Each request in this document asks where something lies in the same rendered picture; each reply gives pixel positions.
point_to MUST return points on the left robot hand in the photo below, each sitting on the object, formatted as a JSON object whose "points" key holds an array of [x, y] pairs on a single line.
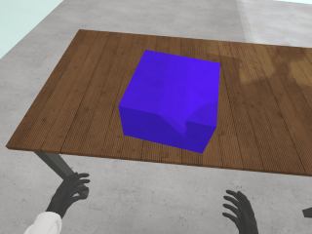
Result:
{"points": [[63, 198]]}

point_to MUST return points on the carton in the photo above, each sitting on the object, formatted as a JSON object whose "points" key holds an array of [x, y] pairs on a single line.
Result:
{"points": [[172, 100]]}

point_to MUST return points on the table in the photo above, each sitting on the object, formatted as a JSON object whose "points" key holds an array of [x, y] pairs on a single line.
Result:
{"points": [[264, 106]]}

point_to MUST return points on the right robot hand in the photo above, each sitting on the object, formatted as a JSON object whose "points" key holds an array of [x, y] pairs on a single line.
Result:
{"points": [[245, 220]]}

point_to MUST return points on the robot left forearm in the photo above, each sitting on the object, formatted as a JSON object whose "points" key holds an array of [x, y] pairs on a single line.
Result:
{"points": [[45, 223]]}

